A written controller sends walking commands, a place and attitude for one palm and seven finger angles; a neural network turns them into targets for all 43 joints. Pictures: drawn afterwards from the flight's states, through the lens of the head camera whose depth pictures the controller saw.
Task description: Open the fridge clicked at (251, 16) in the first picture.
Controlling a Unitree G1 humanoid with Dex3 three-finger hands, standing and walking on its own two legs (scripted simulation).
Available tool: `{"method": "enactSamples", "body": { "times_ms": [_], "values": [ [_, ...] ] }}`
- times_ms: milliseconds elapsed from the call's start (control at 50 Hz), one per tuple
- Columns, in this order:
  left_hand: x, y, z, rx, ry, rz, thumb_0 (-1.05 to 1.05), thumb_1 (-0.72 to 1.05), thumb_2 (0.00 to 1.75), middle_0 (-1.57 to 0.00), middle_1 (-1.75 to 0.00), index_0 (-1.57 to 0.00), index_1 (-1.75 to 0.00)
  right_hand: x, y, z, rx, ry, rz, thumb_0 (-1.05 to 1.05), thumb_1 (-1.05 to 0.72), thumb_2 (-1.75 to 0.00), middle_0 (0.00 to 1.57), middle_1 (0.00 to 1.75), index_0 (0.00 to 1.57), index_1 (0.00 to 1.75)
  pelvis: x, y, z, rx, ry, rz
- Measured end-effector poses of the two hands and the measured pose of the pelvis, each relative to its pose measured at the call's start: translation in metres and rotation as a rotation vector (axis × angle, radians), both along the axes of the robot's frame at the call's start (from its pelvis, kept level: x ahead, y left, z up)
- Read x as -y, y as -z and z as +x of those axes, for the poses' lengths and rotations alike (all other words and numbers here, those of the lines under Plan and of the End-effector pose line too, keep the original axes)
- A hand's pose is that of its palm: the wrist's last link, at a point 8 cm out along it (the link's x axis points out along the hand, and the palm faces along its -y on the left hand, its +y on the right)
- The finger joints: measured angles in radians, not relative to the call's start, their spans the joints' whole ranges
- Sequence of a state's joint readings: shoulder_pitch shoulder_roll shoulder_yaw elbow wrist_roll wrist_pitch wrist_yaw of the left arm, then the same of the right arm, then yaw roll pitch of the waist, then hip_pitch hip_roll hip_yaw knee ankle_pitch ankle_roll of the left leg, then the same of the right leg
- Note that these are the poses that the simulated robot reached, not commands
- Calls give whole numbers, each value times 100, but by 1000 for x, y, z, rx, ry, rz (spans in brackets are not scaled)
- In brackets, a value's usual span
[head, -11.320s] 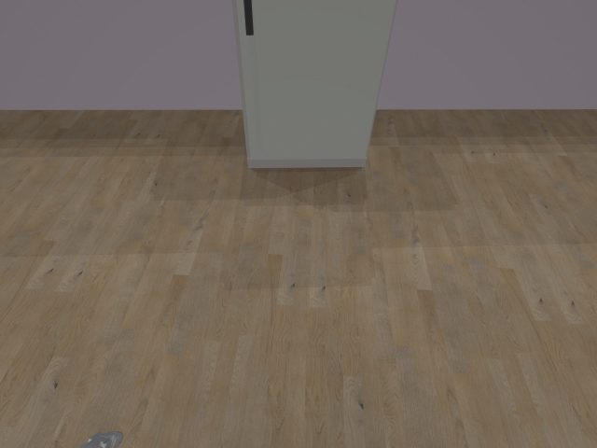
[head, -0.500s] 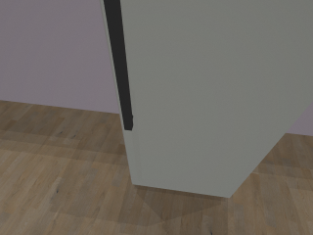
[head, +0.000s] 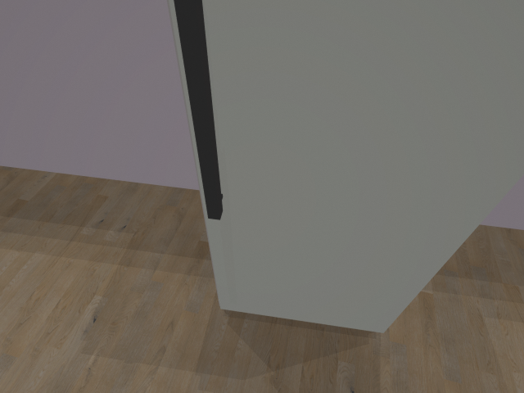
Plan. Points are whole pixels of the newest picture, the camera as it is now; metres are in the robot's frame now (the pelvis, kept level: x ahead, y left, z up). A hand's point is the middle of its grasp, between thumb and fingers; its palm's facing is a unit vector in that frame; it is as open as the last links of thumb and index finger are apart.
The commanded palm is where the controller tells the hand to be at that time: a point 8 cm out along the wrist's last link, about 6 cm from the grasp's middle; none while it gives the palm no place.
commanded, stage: look again from close up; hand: left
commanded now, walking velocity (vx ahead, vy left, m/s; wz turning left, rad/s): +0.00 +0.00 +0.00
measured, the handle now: (207, 114) +0.49 +0.13 +0.18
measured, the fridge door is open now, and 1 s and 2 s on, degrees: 0 0 0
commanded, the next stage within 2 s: raise the hand to about handle height in 0.44 s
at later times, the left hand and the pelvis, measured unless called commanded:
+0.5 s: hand out of the picture +0.06 +0.24 -0.16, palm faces -0.02 -0.95 -0.32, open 7.4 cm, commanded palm none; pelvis +0.00 +0.00 +0.00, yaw +0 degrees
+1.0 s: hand (102, 381) +0.15 +0.24 -0.04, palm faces +0.03 -1.00 -0.06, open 8.8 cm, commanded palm +0.13 +0.29 -0.02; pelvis -0.03 -0.02 -0.07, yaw +0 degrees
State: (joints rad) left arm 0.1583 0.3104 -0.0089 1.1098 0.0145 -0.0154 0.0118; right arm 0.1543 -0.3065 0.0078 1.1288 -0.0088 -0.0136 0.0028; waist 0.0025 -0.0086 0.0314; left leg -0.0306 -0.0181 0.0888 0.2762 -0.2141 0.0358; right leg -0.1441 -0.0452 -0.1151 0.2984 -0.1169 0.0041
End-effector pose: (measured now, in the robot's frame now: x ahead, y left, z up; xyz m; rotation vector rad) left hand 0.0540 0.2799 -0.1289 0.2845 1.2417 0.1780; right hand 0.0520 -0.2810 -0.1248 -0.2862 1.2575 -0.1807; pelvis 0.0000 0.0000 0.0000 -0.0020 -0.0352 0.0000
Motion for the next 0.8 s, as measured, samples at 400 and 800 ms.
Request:
{"method": "enactSamples", "body": {
  "times_ms": [400, 800],
  "values": [
    [-4, -2, 1, -5, -5, 9, 0, 90, 89, -20, -30, -20, -30, 2, -1, 3, -2, -9, -4, 0, -90, -89, 20, 30, 20, 30, 0, 0, 2, -3, -3, 0],
    [3, -134, 123, 1165, 105, -136, 1, 78, 84, -20, -38, -21, -38, -29, -18, 77, 581, -71, 100, 1, -90, -89, 20, 30, 20, 30, 13, 29, -19, -109, 10, 20]
  ]
}}
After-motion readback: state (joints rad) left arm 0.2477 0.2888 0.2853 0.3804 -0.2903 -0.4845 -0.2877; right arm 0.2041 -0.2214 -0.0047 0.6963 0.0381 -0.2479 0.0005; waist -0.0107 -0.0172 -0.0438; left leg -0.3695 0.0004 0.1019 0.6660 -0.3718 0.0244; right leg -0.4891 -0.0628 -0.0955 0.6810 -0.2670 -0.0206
